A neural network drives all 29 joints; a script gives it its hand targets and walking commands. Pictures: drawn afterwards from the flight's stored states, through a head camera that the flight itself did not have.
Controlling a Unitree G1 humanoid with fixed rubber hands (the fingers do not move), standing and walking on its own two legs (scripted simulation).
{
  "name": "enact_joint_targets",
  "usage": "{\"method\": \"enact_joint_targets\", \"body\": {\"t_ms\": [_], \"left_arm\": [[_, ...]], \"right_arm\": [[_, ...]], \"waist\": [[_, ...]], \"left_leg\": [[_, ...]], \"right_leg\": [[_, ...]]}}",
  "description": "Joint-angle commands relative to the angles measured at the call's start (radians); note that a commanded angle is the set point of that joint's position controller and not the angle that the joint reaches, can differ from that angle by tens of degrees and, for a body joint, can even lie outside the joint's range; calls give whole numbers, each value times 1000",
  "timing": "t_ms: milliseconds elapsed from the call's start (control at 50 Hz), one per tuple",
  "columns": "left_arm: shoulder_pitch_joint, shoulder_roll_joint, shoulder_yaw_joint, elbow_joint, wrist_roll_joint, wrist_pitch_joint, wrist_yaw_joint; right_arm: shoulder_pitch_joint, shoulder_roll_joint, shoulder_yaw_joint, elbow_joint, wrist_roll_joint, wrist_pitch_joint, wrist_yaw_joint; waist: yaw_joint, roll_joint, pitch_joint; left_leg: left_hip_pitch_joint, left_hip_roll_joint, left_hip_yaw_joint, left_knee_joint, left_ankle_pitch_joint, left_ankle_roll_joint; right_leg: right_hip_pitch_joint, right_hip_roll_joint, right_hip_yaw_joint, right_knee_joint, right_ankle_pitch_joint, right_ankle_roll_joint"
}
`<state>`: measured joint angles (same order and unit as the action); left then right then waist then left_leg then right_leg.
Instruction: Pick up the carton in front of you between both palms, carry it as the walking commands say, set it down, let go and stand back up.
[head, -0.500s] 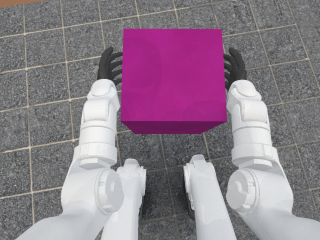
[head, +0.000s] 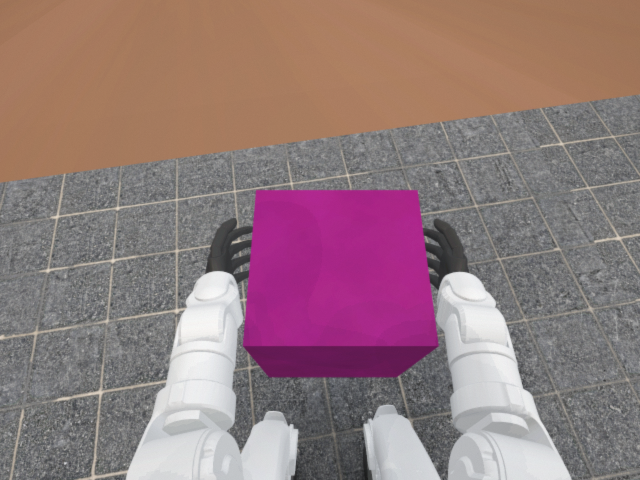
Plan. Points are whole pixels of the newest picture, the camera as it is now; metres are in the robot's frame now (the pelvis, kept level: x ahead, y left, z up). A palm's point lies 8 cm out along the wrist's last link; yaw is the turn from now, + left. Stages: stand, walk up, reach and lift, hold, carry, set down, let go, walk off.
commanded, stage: reach and lift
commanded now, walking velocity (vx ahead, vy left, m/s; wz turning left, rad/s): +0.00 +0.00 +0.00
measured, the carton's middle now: (334, 294) +0.38 -0.01 -0.10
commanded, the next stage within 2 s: hold in 1.54 s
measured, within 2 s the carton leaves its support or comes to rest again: neither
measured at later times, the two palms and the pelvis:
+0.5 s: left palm (170, 259) +0.34 +0.15 +0.12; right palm (494, 256) +0.33 -0.15 +0.12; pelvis +0.04 +0.00 +0.11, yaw +0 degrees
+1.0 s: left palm (160, 254) +0.33 +0.15 +0.14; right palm (507, 250) +0.33 -0.15 +0.14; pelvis +0.03 +0.00 +0.11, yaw +0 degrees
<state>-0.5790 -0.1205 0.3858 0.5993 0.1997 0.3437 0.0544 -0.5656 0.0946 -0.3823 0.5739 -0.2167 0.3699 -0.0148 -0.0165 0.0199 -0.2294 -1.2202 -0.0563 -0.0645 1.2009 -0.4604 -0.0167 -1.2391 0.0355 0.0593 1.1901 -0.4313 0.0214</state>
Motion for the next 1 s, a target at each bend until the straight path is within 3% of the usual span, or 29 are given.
{"method": "enact_joint_targets", "body": {"t_ms": [0,180,380,480,660,780,980], "left_arm": [[-501,-1069,-588,38,-133,-4,-250],[-327,-1070,-635,-22,-128,22,-253],[-186,-1053,-700,-134,-152,127,-269],[-144,-1039,-706,-188,-161,195,-281],[-243,-1008,-589,-148,-104,240,-306],[-315,-1022,-605,-168,-110,232,-312],[-259,-992,-621,-202,-111,248,-306]], "right_arm": [[-516,1055,593,16,149,-16,235],[-347,1052,643,-39,147,4,234],[-213,1041,706,-150,168,102,240],[-181,1018,720,-207,177,173,245],[-262,1005,593,-157,120,219,271],[-339,1025,621,-182,130,213,275],[-280,1005,633,-214,131,228,262]], "waist": [[-8,-18,-580],[0,-19,-422],[9,-11,-227],[7,-14,-97],[8,-11,70],[12,-14,2],[13,-18,-13]], "left_leg": [[387,-97,10,-228,238,9],[641,-75,-21,-426,358,16],[921,-45,-30,-649,464,13],[1013,-37,-31,-750,440,10],[1006,-25,-14,-818,210,26],[1033,-26,-10,-810,223,26],[1088,-32,-6,-835,317,18]], "right_leg": [[524,105,-14,-204,262,-14],[764,89,16,-399,372,-20],[1027,68,21,-621,460,-17],[1110,59,17,-731,430,-20],[1116,46,4,-794,215,-34],[1155,47,3,-786,227,-29],[1201,52,5,-810,321,-21]]}}
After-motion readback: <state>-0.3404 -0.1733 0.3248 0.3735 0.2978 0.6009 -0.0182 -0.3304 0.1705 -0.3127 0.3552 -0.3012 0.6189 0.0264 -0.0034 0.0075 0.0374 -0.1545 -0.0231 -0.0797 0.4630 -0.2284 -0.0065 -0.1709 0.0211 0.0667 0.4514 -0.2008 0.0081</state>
